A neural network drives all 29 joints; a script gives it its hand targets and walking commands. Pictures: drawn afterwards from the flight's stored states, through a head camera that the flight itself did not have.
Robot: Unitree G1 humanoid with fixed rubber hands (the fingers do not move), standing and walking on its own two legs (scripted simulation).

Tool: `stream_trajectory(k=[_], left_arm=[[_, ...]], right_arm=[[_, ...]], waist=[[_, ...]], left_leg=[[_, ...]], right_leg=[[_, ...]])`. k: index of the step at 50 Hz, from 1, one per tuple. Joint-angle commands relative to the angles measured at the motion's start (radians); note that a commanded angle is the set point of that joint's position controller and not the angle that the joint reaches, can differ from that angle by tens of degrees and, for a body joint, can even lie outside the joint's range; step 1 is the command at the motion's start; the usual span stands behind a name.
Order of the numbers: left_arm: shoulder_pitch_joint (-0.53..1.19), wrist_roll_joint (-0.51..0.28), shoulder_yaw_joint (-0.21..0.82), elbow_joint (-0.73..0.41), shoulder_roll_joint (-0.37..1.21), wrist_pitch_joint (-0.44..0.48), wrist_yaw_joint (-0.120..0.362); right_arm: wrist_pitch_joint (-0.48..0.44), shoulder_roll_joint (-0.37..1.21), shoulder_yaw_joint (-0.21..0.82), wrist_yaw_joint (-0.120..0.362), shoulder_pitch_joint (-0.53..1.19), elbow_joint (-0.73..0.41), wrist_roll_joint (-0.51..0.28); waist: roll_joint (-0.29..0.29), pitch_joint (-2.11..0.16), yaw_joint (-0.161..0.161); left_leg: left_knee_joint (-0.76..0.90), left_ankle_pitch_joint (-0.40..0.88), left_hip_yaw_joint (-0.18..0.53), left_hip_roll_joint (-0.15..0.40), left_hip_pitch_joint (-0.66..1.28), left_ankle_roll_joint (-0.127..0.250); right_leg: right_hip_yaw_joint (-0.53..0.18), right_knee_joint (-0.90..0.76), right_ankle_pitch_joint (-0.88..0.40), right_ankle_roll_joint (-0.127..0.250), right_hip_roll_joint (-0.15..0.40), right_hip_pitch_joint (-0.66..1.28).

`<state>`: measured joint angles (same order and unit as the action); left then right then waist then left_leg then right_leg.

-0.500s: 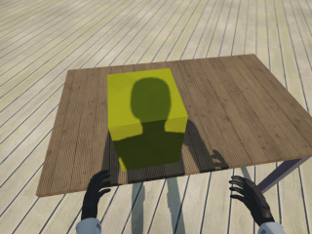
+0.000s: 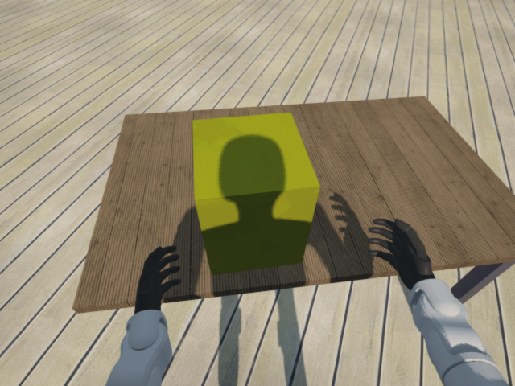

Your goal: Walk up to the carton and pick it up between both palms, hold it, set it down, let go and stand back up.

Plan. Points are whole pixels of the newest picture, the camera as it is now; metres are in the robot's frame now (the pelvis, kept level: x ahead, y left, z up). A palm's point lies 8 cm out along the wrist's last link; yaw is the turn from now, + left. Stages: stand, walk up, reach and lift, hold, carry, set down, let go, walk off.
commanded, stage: reach and lift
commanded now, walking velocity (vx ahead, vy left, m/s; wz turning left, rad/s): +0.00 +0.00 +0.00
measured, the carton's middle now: (250, 195) +0.49 +0.07 -0.02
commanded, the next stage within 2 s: none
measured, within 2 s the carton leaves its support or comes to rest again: neither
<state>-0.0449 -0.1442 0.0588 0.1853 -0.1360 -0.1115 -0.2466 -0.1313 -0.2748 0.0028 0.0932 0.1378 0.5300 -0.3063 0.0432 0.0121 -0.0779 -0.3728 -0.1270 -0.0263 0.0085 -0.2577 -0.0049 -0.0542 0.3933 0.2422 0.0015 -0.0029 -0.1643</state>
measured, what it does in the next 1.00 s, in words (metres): stands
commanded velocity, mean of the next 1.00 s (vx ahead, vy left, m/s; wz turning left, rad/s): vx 0.00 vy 0.00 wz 0.00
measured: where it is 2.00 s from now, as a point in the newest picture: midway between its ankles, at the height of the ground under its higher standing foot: outside the picture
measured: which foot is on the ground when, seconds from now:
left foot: down 0.00-1.00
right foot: down 0.00-1.00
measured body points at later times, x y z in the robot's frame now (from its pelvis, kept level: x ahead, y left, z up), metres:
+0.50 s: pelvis +0.01 +0.00 +0.00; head +0.03 +0.00 +0.45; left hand +0.30 +0.23 +0.08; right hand +0.39 -0.16 +0.09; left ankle +0.04 +0.12 -0.74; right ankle -0.02 -0.13 -0.74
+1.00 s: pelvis +0.02 -0.01 +0.00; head +0.06 -0.01 +0.45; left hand +0.39 +0.23 +0.13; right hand +0.47 -0.15 +0.12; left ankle +0.04 +0.12 -0.74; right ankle -0.02 -0.13 -0.74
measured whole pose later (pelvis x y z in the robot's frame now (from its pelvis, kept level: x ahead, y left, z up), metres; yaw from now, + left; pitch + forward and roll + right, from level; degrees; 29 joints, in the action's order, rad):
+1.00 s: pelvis +0.02 -0.01 +0.00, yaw +0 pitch +3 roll +0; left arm 0.53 -0.14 -0.11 0.19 -0.19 -0.59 -0.18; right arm 0.25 -0.34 0.04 -0.03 0.72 0.65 -0.32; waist 0.01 0.01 -0.12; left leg -0.34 -0.14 -0.03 0.01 -0.26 -0.01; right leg -0.05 0.36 0.25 0.00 -0.01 -0.16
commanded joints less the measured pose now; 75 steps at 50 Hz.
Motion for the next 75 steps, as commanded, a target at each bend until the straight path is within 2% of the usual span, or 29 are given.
stream_trajectory(k=[1, 6, 10, 11, 12, 14, 16, 21, 22, 26, 28, 29, 30, 32, 34, 35, 36, 41, 45, 51, 54, 55, 58, 63, 64, 67, 68, 71, 75], left_arm=[[0.356, -0.015, -0.085, -0.341, -0.079, -0.065, 0.004], [0.367, 0.027, -0.185, -0.415, -0.098, -0.168, 0.044], [0.407, 0.009, -0.22, -0.527, -0.108, -0.189, 0.075], [0.431, 0.006, -0.233, -0.555, -0.126, -0.195, 0.078], [0.415, 0.003, -0.235, -0.56, -0.12, -0.201, 0.084], [0.449, -0.012, -0.241, -0.565, -0.126, -0.205, 0.09], [0.513, -0.028, -0.227, -0.545, -0.124, -0.222, 0.098], [0.668, -0.025, -0.221, -0.377, -0.14, -0.297, 0.1], [0.694, -0.025, -0.227, -0.374, -0.148, -0.314, 0.089], [0.857, -0.03, -0.236, -0.233, -0.179, -0.37, 0.069], [0.871, -0.011, -0.227, -0.145, -0.175, -0.41, 0.062], [0.904, -0.002, -0.242, -0.116, -0.186, -0.422, 0.057], [0.924, -0.009, -0.225, -0.142, -0.177, -0.422, 0.048], [0.929, -0.002, -0.236, -0.101, -0.168, -0.435, 0.044], [0.954, 0.002, -0.241, -0.087, -0.174, -0.44, 0.045], [0.991, -0.007, -0.236, -0.032, -0.18, -0.449, 0.049], [1.006, -0.019, -0.233, -0.06, -0.185, -0.438, 0.053], [1.074, -0.019, -0.276, -0.092, -0.237, -0.423, 0.061], [1.111, -0.025, -0.311, -0.118, -0.256, -0.411, 0.07], [1.129, -0.006, -0.3, -0.017, -0.251, -0.42, 0.103], [1.188, -0.002, -0.296, 0.053, -0.265, -0.414, 0.113], [1.186, 0.002, -0.296, 0.064, -0.268, -0.408, 0.119], [1.258, -0.011, -0.257, 0.056, -0.256, -0.379, 0.112], [1.325, -0.022, -0.235, 0.152, -0.253, -0.347, 0.099], [1.358, -0.009, -0.234, 0.124, -0.271, -0.333, 0.093], [1.364, -0.007, -0.217, 0.215, -0.23, -0.302, 0.088], [1.339, 0.006, -0.218, 0.307, -0.23, -0.292, 0.089], [1.337, -0.02, -0.199, 0.386, -0.209, -0.232, 0.104], [1.33, 0.005, -0.2, 0.428, -0.192, -0.146, 0.115]], right_arm=[[0.057, -0.225, -0.045, -0.021, 0.292, -0.198, -0.064], [0.089, -0.256, -0.011, -0.076, 0.375, -0.297, -0.09], [0.088, -0.236, 0.003, -0.121, 0.432, -0.423, -0.111], [0.088, -0.256, -0.014, -0.129, 0.473, -0.458, -0.111], [0.085, -0.243, 0.001, -0.137, 0.464, -0.483, -0.111], [0.089, -0.241, -0.006, -0.15, 0.504, -0.505, -0.109], [0.11, -0.258, -0.017, -0.155, 0.552, -0.474, -0.108], [0.205, -0.259, -0.032, -0.135, 0.671, -0.265, -0.079], [0.225, -0.259, -0.035, -0.131, 0.688, -0.251, -0.086], [0.302, -0.259, -0.048, -0.112, 0.818, -0.093, -0.06], [0.338, -0.282, -0.066, -0.102, 0.833, -0.008, -0.034], [0.35, -0.275, -0.072, -0.1, 0.854, 0.035, -0.03], [0.346, -0.289, -0.083, -0.094, 0.887, 0.017, -0.032], [0.353, -0.296, -0.085, -0.087, 0.903, 0.054, -0.019], [0.35, -0.316, -0.102, -0.09, 0.918, 0.085, 0.0], [0.356, -0.296, -0.074, -0.094, 0.973, 0.081, -0.02], [0.348, -0.302, -0.067, -0.092, 0.983, 0.074, -0.03], [0.332, -0.303, -0.028, -0.112, 1.071, -0.017, -0.061], [0.322, -0.302, 0.006, -0.126, 1.12, -0.04, -0.087], [0.344, -0.296, 0.067, -0.134, 1.151, 0.08, -0.133], [0.35, -0.309, 0.046, -0.138, 1.219, 0.115, -0.122], [0.355, -0.3, 0.062, -0.136, 1.202, 0.172, -0.131], [0.344, -0.306, 0.026, -0.13, 1.238, 0.221, -0.112], [0.321, -0.31, 0.044, -0.118, 1.337, 0.283, -0.127], [0.311, -0.316, 0.015, -0.119, 1.332, 0.289, -0.118], [0.297, -0.302, 0.037, -0.1, 1.337, 0.383, -0.111], [0.286, -0.296, 0.042, -0.096, 1.34, 0.416, -0.1], [0.251, -0.256, 0.053, -0.098, 1.358, 0.402, -0.087], [0.197, -0.225, 0.06, -0.098, 1.326, 0.423, -0.066]], waist=[[-0.088, -0.31, 0.001], [-0.066, -0.388, -0.034], [-0.063, -0.453, -0.048], [-0.053, -0.483, -0.032], [-0.051, -0.482, -0.055], [-0.042, -0.497, -0.042], [-0.044, -0.47, -0.02], [-0.065, -0.384, -0.014], [-0.07, -0.391, -0.031], [-0.051, -0.332, -0.032], [-0.053, -0.299, -0.016], [-0.059, -0.306, -0.033], [-0.06, -0.337, -0.021], [-0.056, -0.369, -0.037], [-0.044, -0.412, -0.017], [-0.049, -0.391, -0.037], [-0.038, -0.426, -0.028], [-0.026, -0.553, -0.069], [-0.006, -0.606, -0.078], [-0.021, -0.586, -0.082], [-0.014, -0.624, -0.06], [-0.028, -0.587, -0.067], [-0.084, -0.644, -0.037], [-0.075, -0.672, -0.058], [-0.098, -0.731, -0.047], [-0.111, -0.696, -0.064], [-0.082, -0.666, -0.082], [-0.041, -0.7, -0.082], [-0.069, -0.742, -0.099]], left_leg=[[0.045, 0.182, 0.015, 0.026, 0.353, -0.063], [-0.001, 0.496, -0.019, 0.001, 0.406, -0.062], [-0.031, 0.601, -0.028, -0.014, 0.405, -0.063], [-0.036, 0.609, -0.029, -0.011, 0.428, -0.063], [-0.035, 0.616, -0.03, -0.016, 0.404, -0.062], [-0.045, 0.608, -0.027, -0.015, 0.398, -0.062], [-0.049, 0.6, -0.029, -0.013, 0.414, -0.062], [-0.002, 0.369, -0.013, 0.016, 0.379, -0.053], [0.011, 0.313, -0.012, 0.018, 0.365, -0.048], [0.047, 0.086, -0.013, 0.022, 0.276, -0.034], [0.069, 0.017, 0.009, 0.031, 0.255, -0.043], [0.075, -0.006, 0.006, 0.032, 0.239, -0.044], [0.071, -0.017, 0.014, 0.036, 0.256, -0.053], [0.062, 0.05, 0.009, 0.034, 0.263, -0.051], [0.046, 0.107, 0.021, 0.04, 0.294, -0.063], [0.042, 0.133, 0.004, 0.028, 0.277, -0.056], [0.029, 0.193, 0.004, 0.029, 0.286, -0.057], [-0.022, 0.403, -0.038, 0.004, 0.296, -0.051], [-0.045, 0.479, -0.047, -0.002, 0.267, -0.051], [-0.049, 0.535, -0.047, -0.006, 0.243, -0.057], [-0.046, 0.499, -0.038, -0.005, 0.217, -0.055], [-0.046, 0.494, -0.043, -0.011, 0.208, -0.054], [-0.057, 0.479, -0.031, 0.001, 0.245, -0.07], [-0.079, 0.522, -0.024, 0.005, 0.256, -0.081], [-0.09, 0.537, -0.026, 0.005, 0.278, -0.083], [-0.09, 0.545, -0.022, 0.018, 0.286, -0.097], [-0.085, 0.514, -0.018, 0.019, 0.261, -0.087], [-0.091, 0.516, -0.027, 0.01, 0.224, -0.074], [-0.115, 0.582, -0.027, 0.015, 0.241, -0.084]], right_leg=[[0.025, -0.101, -0.132, 0.042, -0.053, -0.08], [0.025, -0.104, -0.366, 0.023, -0.067, 0.027], [0.016, -0.08, -0.519, 0.003, -0.06, 0.07], [0.027, -0.079, -0.539, -0.002, -0.064, 0.057], [0.023, -0.074, -0.575, -0.007, -0.059, 0.079], [0.031, -0.062, -0.582, -0.009, -0.062, 0.071], [0.039, -0.075, -0.544, -0.009, -0.063, 0.028], [0.04, -0.124, -0.201, 0.019, -0.073, -0.068], [0.037, -0.129, -0.137, 0.022, -0.07, -0.093], [0.023, -0.128, 0.004, 0.022, -0.061, -0.123], [0.024, -0.128, 0.026, 0.022, -0.062, -0.134], [0.019, -0.133, 0.044, 0.023, -0.056, -0.13], [0.029, -0.127, 0.042, 0.026, -0.067, -0.134], [0.037, -0.114, -0.021, 0.024, -0.071, -0.113], [0.043, -0.115, -0.079, 0.019, -0.077, -0.101], [0.044, -0.11, -0.102, 0.014, -0.068, -0.095], [0.048, -0.105, -0.145, 0.015, -0.075, -0.071], [0.045, -0.084, -0.328, -0.008, -0.077, -0.033], [0.039, -0.059, -0.47, -0.024, -0.071, 0.013], [0.035, -0.052, -0.626, -0.029, -0.064, 0.039], [0.034, -0.048, -0.609, -0.036, -0.062, 0.024], [0.028, -0.054, -0.604, -0.032, -0.057, 0.027], [0.044, -0.065, -0.492, -0.012, -0.067, -0.03], [0.056, -0.071, -0.472, -0.003, -0.074, -0.084], [0.063, -0.068, -0.472, 0.004, -0.081, -0.09], [0.083, -0.079, -0.399, 0.016, -0.085, -0.15], [0.077, -0.086, -0.369, 0.015, -0.083, -0.159], [0.077, -0.075, -0.427, 0.003, -0.075, -0.138], [0.085, -0.063, -0.443, 0.0, -0.078, -0.169]])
